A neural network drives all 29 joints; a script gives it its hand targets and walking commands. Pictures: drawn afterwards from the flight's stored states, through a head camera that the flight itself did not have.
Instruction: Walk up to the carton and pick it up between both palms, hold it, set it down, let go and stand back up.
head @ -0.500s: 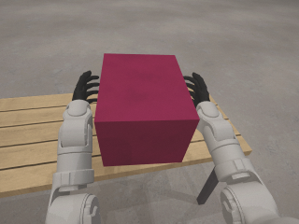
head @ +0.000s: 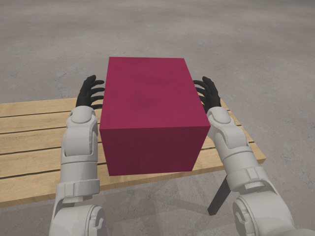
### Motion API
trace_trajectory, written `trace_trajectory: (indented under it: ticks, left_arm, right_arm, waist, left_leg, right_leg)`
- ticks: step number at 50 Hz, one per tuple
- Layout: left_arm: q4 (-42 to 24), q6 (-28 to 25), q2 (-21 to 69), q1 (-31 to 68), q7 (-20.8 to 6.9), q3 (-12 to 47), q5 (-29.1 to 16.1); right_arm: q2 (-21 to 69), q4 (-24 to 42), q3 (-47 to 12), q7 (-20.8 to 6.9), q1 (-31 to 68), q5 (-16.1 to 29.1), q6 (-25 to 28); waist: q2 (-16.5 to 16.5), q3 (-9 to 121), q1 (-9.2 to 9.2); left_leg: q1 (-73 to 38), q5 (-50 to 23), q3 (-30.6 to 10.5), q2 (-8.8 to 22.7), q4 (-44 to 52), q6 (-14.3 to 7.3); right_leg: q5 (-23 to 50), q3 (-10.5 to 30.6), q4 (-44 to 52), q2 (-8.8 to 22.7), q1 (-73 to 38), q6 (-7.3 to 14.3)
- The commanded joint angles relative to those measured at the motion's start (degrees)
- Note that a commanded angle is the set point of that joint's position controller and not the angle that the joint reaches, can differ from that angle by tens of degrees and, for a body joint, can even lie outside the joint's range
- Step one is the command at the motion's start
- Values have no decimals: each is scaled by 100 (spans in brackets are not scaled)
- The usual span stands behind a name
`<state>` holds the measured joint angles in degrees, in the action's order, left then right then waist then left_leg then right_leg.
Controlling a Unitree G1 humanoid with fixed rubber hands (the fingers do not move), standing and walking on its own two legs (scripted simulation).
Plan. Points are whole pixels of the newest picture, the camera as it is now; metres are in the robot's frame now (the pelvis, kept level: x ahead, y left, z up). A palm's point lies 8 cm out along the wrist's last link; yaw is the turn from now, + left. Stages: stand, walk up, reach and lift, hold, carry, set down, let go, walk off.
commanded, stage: hold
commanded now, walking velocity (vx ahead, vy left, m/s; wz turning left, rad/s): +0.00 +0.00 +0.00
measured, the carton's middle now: (149, 112) +0.39 +0.01 +0.13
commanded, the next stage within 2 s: set down in 0.62 s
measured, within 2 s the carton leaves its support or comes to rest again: neither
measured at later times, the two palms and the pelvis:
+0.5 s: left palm (83, 109) +0.35 +0.17 +0.18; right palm (209, 107) +0.36 -0.14 +0.18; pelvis -0.01 +0.00 +0.00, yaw +1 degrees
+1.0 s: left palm (85, 103) +0.38 +0.17 +0.18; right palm (207, 105) +0.37 -0.14 +0.17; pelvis +0.01 +0.00 +0.00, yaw +0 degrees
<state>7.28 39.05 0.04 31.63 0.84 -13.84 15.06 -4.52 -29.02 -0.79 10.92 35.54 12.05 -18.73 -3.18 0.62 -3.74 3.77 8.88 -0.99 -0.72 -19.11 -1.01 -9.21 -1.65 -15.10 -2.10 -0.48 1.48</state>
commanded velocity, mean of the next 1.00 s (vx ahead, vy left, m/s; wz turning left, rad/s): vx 0.00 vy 0.00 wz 0.00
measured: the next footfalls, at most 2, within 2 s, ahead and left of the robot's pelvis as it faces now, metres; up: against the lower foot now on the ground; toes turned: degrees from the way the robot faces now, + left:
none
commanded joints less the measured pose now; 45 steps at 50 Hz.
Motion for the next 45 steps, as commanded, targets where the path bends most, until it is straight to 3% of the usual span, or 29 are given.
trace_trajectory:
  ticks: [1, 9, 14, 24, 34, 35, 39, 45]
  left_arm:
    - [-976, -355, 3450, 3538, -873, 2877, -820]
    - [-890, -485, 3645, 4019, -798, 3170, -1067]
    - [-645, -485, 3671, 4066, -781, 3042, -1050]
    - [-485, -505, 3619, 4022, -776, 2802, -923]
    - [-644, -569, 3644, 4118, -789, 2944, -980]
    - [-642, -627, 3615, 4349, -810, 2971, -1105]
    - [-187, -950, 3587, 4567, -843, 2729, -985]
    - [848, -1386, 3298, 3817, -1050, 1912, -290]
  right_arm:
    - [3651, 2190, -2335, -440, 4500, 578, 393]
    - [3753, 2052, -2000, -528, 4523, 313, 350]
    - [3721, 1824, -1862, -582, 4642, 215, 365]
    - [3749, 1683, -1938, -597, 4780, 311, 441]
    - [3820, 1846, -1983, -570, 4802, 352, 494]
    - [3842, 1858, -1902, -596, 4847, 268, 498]
    - [3793, 1528, -1457, -734, 4956, -157, 786]
    - [3471, 553, -835, -894, 4448, -860, 1510]
  waist:
    - [460, 2255, 71]
    - [548, 2108, -151]
    - [534, 2163, -125]
    - [483, 2292, 40]
    - [532, 2327, -19]
    - [462, 2339, -117]
    - [521, 2193, -67]
    - [423, 1645, 117]
  left_leg:
    - [-1164, -1943, -34, -113, -103, 212]
    - [-937, -1193, -52, -53, 58, 221]
    - [-905, -1019, -54, -14, 112, 185]
    - [-942, -1284, -39, -54, 51, 139]
    - [-973, -1416, -37, -86, -7, 181]
    - [-1004, -1131, -10, -40, -13, 181]
    - [-837, -474, 33, 0, 166, 118]
    - [-767, -582, 200, 29, 380, 73]
  right_leg:
    - [1538, -102, 70, -56, -212, -430]
    - [794, -122, 170, -23, 217, -335]
    - [551, -130, 186, -15, 247, -305]
    - [768, -116, 148, -36, 96, -341]
    - [1006, -110, 113, -25, 58, -368]
    - [841, -93, 99, -28, 119, -361]
    - [235, -148, 132, 47, 337, -309]
    - [370, -274, 187, 104, -35, -300]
